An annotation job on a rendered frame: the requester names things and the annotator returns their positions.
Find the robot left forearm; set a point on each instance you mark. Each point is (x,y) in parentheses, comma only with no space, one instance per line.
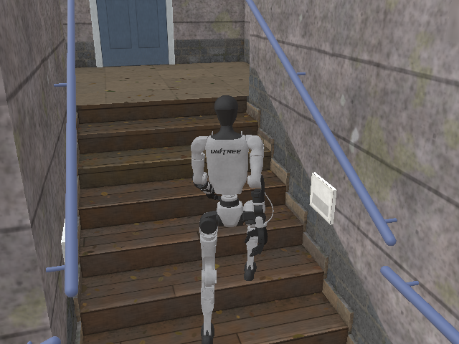
(206,188)

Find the right robot hand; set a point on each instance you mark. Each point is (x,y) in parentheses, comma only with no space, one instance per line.
(262,235)

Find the left robot hand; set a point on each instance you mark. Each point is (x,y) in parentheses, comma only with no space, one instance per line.
(212,196)

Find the right robot shin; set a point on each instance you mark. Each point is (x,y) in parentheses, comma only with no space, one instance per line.
(252,243)

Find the robot right forearm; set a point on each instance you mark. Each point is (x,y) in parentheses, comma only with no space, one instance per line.
(258,205)

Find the left robot thigh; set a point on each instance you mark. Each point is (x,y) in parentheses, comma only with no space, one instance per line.
(208,228)

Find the left robot upper arm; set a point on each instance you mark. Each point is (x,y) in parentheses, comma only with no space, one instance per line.
(197,159)

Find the right robot upper arm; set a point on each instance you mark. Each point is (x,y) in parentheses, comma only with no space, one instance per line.
(255,144)

